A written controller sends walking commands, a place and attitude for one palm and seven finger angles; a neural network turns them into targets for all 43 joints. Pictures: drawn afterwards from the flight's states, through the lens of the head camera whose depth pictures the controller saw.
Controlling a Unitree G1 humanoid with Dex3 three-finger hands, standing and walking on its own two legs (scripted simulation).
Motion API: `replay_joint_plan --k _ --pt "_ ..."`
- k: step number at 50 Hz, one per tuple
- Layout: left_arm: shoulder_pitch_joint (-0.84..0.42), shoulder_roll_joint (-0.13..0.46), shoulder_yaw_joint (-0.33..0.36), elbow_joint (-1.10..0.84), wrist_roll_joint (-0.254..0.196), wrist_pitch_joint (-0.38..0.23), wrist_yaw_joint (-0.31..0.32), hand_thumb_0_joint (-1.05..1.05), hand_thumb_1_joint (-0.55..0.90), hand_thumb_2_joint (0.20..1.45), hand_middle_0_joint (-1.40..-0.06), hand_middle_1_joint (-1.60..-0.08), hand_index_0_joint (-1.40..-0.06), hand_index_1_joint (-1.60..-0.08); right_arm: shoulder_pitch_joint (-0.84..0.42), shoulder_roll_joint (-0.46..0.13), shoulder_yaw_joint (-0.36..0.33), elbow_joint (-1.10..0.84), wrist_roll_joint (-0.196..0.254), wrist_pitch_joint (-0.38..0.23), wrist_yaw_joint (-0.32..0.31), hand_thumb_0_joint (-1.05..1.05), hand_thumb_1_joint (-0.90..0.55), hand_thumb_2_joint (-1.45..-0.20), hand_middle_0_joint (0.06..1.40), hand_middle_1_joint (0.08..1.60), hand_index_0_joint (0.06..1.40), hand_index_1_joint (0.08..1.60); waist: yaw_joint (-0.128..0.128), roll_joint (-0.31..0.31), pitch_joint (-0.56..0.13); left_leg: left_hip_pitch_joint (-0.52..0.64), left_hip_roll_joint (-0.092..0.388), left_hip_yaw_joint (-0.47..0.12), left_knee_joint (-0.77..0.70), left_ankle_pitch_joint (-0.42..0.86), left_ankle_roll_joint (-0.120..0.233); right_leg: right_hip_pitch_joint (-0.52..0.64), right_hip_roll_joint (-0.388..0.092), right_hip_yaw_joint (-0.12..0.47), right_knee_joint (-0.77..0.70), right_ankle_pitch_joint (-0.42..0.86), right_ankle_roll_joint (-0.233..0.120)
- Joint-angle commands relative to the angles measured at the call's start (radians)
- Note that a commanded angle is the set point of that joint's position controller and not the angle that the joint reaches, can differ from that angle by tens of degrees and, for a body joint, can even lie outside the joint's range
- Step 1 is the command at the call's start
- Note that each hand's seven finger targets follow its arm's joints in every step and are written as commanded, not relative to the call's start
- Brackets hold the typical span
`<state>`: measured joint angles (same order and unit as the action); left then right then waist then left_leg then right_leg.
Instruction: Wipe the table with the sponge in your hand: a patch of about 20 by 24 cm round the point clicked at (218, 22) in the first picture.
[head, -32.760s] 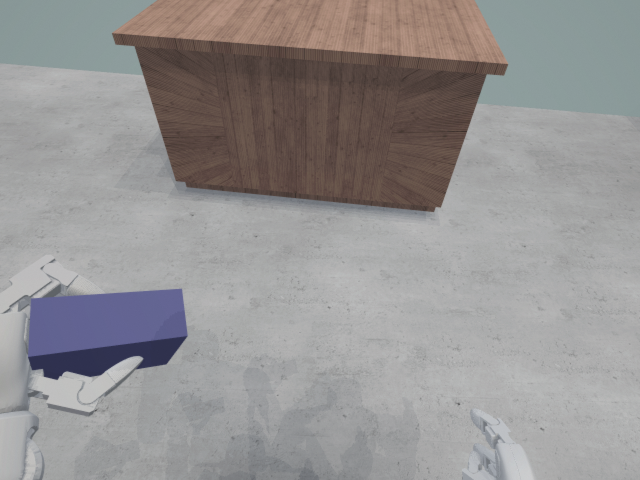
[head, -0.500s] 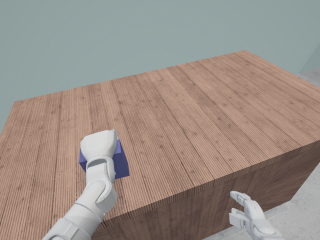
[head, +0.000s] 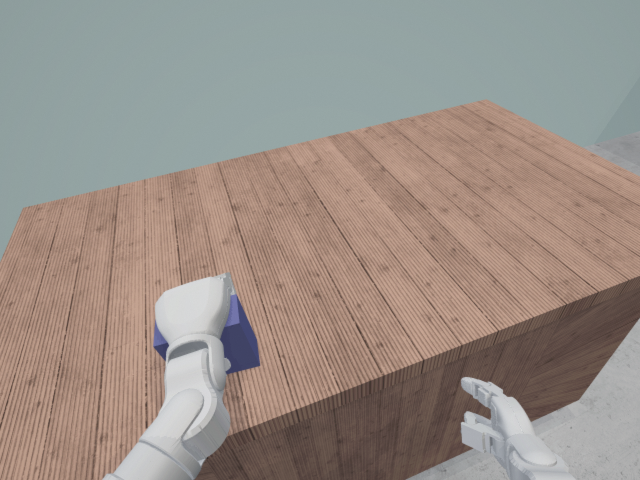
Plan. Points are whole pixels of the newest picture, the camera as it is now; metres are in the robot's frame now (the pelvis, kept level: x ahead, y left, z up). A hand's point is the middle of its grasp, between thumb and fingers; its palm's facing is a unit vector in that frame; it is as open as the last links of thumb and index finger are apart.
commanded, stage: wipe back along the third lane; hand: left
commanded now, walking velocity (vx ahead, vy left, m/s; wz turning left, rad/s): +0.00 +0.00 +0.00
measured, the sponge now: (215, 349) +0.28 +0.19 +0.02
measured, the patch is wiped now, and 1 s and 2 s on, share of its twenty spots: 1.00 1.00 1.00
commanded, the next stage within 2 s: slide back across to the middle lane in 0.28 s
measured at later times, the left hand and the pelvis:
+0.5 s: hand (210, 331) +0.28 +0.19 +0.06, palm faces +0.06 -0.11 -0.99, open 9.3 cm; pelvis -0.01 +0.00 +0.00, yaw +0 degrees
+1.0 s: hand (167, 348) +0.25 +0.23 +0.08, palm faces +0.09 -0.20 -0.98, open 9.3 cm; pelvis +0.00 +0.00 +0.00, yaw -1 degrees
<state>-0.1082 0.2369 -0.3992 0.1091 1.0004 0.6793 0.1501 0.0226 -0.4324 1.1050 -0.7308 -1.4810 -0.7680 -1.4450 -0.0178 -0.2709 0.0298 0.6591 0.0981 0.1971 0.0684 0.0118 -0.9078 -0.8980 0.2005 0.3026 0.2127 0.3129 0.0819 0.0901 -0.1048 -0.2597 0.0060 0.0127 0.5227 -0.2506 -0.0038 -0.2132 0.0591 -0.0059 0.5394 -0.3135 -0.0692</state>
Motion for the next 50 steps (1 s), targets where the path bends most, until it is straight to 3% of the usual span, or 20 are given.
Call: replay_joint_plan --k 1,2,12,13,17,18,21,22,26,27,29,32,33,36,37,38,42,44,47,50 --pt "-0.094 -0.021 -0.017 -0.081 -0.041 -0.003 -0.029 0.0 0.1 1.3 -1.2 -1.6 -1.2 -1.6 -0.296 -0.068 -0.027 -0.197 0.009 -0.058 0.001 0.0 -0.9 -0.9 0.2 0.3 0.2 0.3 0.003 -0.188 -0.093 0.051 -0.037 -0.027 -0.022 0.195 0.047 0.011 -0.026 0.084 -0.094 0.333 0.0" --pt "-0.104 0.017 0.02 -0.093 -0.043 -0.004 -0.024 0.0 0.1 1.3 -1.2 -1.6 -1.2 -1.6 -0.29 -0.074 -0.034 -0.194 0.006 -0.057 -0.001 0.0 -0.9 -0.9 0.2 0.3 0.2 0.3 0.007 -0.176 -0.091 0.048 -0.035 -0.031 -0.026 0.18 0.048 0.008 -0.024 0.09 -0.098 0.308 -0.004" --pt "-0.167 -0.005 -0.009 -0.064 -0.032 0.001 -0.022 0.0 0.1 1.3 -1.2 -1.6 -1.2 -1.6 -0.286 -0.075 -0.036 -0.19 0.008 -0.054 -0.003 0.0 -0.9 -0.9 0.2 0.3 0.2 0.3 0.0 -0.175 -0.085 0.049 -0.03 -0.041 -0.028 0.143 0.046 -0.034 -0.018 0.076 -0.091 0.221 -0.009" --pt "-0.16 -0.056 -0.054 -0.063 -0.033 0.005 -0.023 0.0 0.1 1.3 -1.2 -1.6 -1.2 -1.6 -0.29 -0.064 -0.032 -0.202 0.011 -0.055 -0.002 0.0 -0.9 -0.9 0.2 0.3 0.2 0.3 0.001 -0.168 -0.097 0.053 -0.031 -0.033 -0.026 0.145 0.049 -0.03 -0.02 0.061 -0.089 0.215 -0.006" --pt "-0.197 -0.003 -0.005 -0.028 -0.03 0.003 -0.02 0.0 0.1 1.3 -1.2 -1.6 -1.2 -1.6 -0.281 -0.074 -0.035 -0.184 0.009 -0.056 -0.006 0.0 -0.9 -0.9 0.2 0.3 0.2 0.3 0.003 -0.165 -0.09 0.042 -0.03 -0.04 -0.029 0.124 0.045 -0.041 -0.018 0.072 -0.089 0.192 -0.011" --pt "-0.196 -0.047 -0.041 -0.033 -0.032 0.005 -0.021 0.0 0.1 1.3 -1.2 -1.6 -1.2 -1.6 -0.285 -0.065 -0.033 -0.196 0.011 -0.058 -0.006 0.0 -0.9 -0.9 0.2 0.3 0.2 0.3 0.003 -0.176 -0.109 0.045 -0.033 -0.033 -0.026 0.126 0.048 -0.03 -0.02 0.058 -0.087 0.19 -0.007" --pt "-0.187 0.003 0.013 -0.025 -0.039 0.001 -0.02 0.0 0.1 1.3 -1.2 -1.6 -1.2 -1.6 -0.288 -0.069 -0.029 -0.19 0.01 -0.061 -0.013 0.0 -0.9 -0.9 0.2 0.3 0.2 0.3 0.008 -0.197 -0.098 0.043 -0.036 -0.032 -0.025 0.137 0.046 -0.016 -0.023 0.08 -0.097 0.219 -0.003" --pt "-0.196 0.071 0.078 -0.052 -0.042 -0.006 -0.016 0.0 0.1 1.3 -1.2 -1.6 -1.2 -1.6 -0.283 -0.078 -0.033 -0.184 0.004 -0.061 -0.017 0.0 -0.9 -0.9 0.2 0.3 0.2 0.3 0.013 -0.184 -0.106 0.04 -0.035 -0.037 -0.027 0.13 0.046 -0.005 -0.023 0.092 -0.099 0.223 -0.007" --pt "-0.15 0.082 0.095 -0.095 -0.038 -0.006 -0.016 0.0 0.1 1.3 -1.2 -1.6 -1.2 -1.6 -0.296 -0.067 -0.024 -0.195 0.005 -0.066 -0.024 0.0 -0.9 -0.9 0.2 0.3 0.2 0.3 0.023 -0.163 -0.111 0.058 -0.038 -0.03 -0.034 0.163 0.044 0.022 -0.026 0.091 -0.107 0.243 -0.001" --pt "-0.146 0.143 0.15 -0.127 -0.041 -0.015 -0.014 0.0 0.1 1.3 -1.2 -1.6 -1.2 -1.6 -0.296 -0.076 -0.027 -0.193 0.001 -0.066 -0.027 0.0 -0.9 -0.9 0.2 0.3 0.2 0.3 0.029 -0.145 -0.106 0.062 -0.037 -0.039 -0.037 0.163 0.044 0.023 -0.023 0.105 -0.11 0.243 -0.008" --pt "-0.112 0.103 0.114 -0.165 -0.038 -0.02 -0.017 0.0 0.1 1.3 -1.2 -1.6 -1.2 -1.6 -0.3 -0.064 -0.022 -0.205 0.002 -0.068 -0.024 0.0 -0.9 -0.9 0.2 0.3 0.2 0.3 0.027 -0.123 -0.115 0.079 -0.038 -0.034 -0.035 0.192 0.045 0.036 -0.024 0.094 -0.104 0.274 -0.007" --pt "-0.054 0.191 0.199 -0.219 -0.044 -0.034 -0.017 0.0 0.1 1.3 -1.2 -1.6 -1.2 -1.6 -0.294 -0.076 -0.026 -0.199 -0.006 -0.07 -0.03 0.0 -0.9 -0.9 0.2 0.3 0.2 0.3 0.035 -0.121 -0.111 0.091 -0.037 -0.039 -0.038 0.202 0.044 0.051 -0.022 0.12 -0.117 0.29 -0.01" --pt "-0.03 0.143 0.159 -0.234 -0.05 -0.034 -0.021 0.0 0.1 1.3 -1.2 -1.6 -1.2 -1.6 -0.299 -0.065 -0.021 -0.212 -0.005 -0.07 -0.032 0.0 -0.9 -0.9 0.2 0.3 0.2 0.3 0.032 -0.132 -0.099 0.09 -0.037 -0.033 -0.042 0.201 0.047 0.052 -0.024 0.107 -0.121 0.277 -0.003" --pt "-0.049 0.181 0.189 -0.265 -0.052 -0.045 -0.029 0.0 0.1 1.3 -1.2 -1.6 -1.2 -1.6 -0.303 -0.071 -0.018 -0.201 -0.009 -0.077 -0.046 0.0 -0.9 -0.9 0.2 0.3 0.2 0.3 0.023 -0.145 -0.068 0.107 -0.039 -0.033 -0.043 0.194 0.048 0.036 -0.026 0.133 -0.149 0.266 -0.001" --pt "-0.045 0.246 0.251 -0.288 -0.055 -0.053 -0.026 0.0 0.1 1.3 -1.2 -1.6 -1.2 -1.6 -0.292 -0.079 -0.024 -0.195 -0.011 -0.079 -0.05 0.0 -0.9 -0.9 0.2 0.3 0.2 0.3 0.028 -0.128 -0.07 0.112 -0.037 -0.041 -0.046 0.19 0.048 0.041 -0.025 0.149 -0.152 0.26 -0.007" --pt "-0.018 0.2 0.213 -0.295 -0.056 -0.052 -0.03 0.0 0.1 1.3 -1.2 -1.6 -1.2 -1.6 -0.3 -0.07 -0.019 -0.206 -0.011 -0.082 -0.052 0.0 -0.9 -0.9 0.2 0.3 0.2 0.3 0.029 -0.113 -0.076 0.114 -0.04 -0.033 -0.046 0.195 0.05 0.051 -0.027 0.135 -0.149 0.267 -0.003" --pt "-0.011 0.275 0.282 -0.317 -0.056 -0.07 -0.037 0.0 0.1 1.3 -1.2 -1.6 -1.2 -1.6 -0.29 -0.083 -0.019 -0.192 -0.017 -0.092 -0.067 0.0 -0.9 -0.9 0.2 0.3 0.2 0.3 0.027 -0.108 -0.052 0.125 -0.038 -0.043 -0.054 0.184 0.047 0.035 -0.027 0.161 -0.166 0.241 -0.008" --pt "-0.002 0.236 0.25 -0.309 -0.052 -0.074 -0.044 0.0 0.1 1.3 -1.2 -1.6 -1.2 -1.6 -0.293 -0.074 -0.016 -0.197 -0.015 -0.099 -0.07 0.0 -0.9 -0.9 0.2 0.3 0.2 0.3 0.025 -0.111 -0.061 0.125 -0.04 -0.042 -0.054 0.189 0.049 0.04 -0.028 0.148 -0.166 0.246 -0.004" --pt "0.043 0.308 0.325 -0.321 -0.052 -0.094 -0.043 0.0 0.1 1.3 -1.2 -1.6 -1.2 -1.6 -0.279 -0.087 -0.022 -0.187 -0.021 -0.11 -0.076 0.0 -0.9 -0.9 0.2 0.3 0.2 0.3 0.035 -0.105 -0.079 0.131 -0.041 -0.044 -0.05 0.203 0.048 0.061 -0.03 0.165 -0.157 0.289 -0.008" --pt "0.107 0.285 0.319 -0.318 -0.062 -0.102 -0.049 0.0 0.1 1.3 -1.2 -1.6 -1.2 -1.6 -0.28 -0.081 -0.018 -0.192 -0.021 -0.119 -0.076 0.0 -0.9 -0.9 0.2 0.3 0.2 0.3 0.037 -0.13 -0.078 0.124 -0.044 -0.041 -0.041 0.229 0.048 0.077 -0.032 0.156 -0.149 0.352 0.0"
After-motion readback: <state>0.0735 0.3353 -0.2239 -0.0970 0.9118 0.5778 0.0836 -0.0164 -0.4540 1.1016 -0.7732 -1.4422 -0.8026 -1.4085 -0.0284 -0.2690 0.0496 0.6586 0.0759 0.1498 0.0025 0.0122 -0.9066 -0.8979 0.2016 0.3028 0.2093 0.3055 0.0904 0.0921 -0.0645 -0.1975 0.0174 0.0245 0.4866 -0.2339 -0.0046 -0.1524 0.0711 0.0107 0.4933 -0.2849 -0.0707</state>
